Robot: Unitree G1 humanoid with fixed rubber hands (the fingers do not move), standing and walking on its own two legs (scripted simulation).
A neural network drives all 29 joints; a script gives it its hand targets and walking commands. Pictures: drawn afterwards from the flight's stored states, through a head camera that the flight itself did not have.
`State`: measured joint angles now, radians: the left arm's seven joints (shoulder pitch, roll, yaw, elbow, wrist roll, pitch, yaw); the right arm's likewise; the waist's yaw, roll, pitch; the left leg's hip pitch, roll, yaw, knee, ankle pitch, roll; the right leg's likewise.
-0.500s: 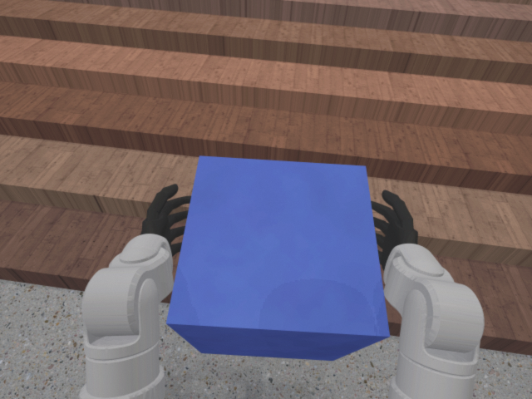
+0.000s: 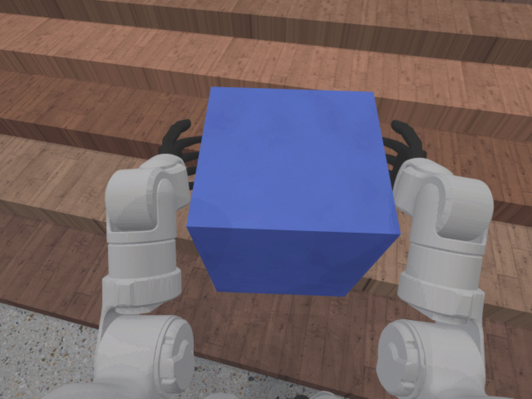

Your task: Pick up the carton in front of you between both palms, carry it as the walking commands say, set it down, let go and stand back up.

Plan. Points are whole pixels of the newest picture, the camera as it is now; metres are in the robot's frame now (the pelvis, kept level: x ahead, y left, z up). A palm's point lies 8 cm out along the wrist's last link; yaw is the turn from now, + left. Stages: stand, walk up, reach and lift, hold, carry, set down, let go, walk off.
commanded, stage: carry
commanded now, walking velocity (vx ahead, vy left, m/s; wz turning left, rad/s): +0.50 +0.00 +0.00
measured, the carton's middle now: (285, 204) +0.38 +0.01 +0.07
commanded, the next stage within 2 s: none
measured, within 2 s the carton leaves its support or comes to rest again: neither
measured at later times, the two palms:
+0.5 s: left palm (232, 0) +0.74 +0.13 +0.20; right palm (400, 16) +0.70 -0.16 +0.19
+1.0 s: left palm out of the picture +1.03 +0.19 +0.33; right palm out of the picture +1.08 -0.11 +0.34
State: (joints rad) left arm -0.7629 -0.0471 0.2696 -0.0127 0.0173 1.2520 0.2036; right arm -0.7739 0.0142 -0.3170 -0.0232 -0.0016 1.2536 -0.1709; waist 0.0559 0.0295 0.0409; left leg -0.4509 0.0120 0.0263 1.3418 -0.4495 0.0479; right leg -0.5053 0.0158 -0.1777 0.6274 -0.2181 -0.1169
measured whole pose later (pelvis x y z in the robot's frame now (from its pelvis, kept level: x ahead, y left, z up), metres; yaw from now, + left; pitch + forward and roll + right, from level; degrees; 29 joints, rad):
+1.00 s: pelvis +0.69 -0.01 +0.19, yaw -2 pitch +4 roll -4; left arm -0.81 -0.04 0.23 0.12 -0.01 1.28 0.23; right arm -0.81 0.05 -0.46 0.06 -0.08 1.28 -0.12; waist 0.20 0.03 0.00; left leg -0.63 -0.05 -0.09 1.71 -0.31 0.07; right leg -0.52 0.06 -0.17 0.81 -0.36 -0.10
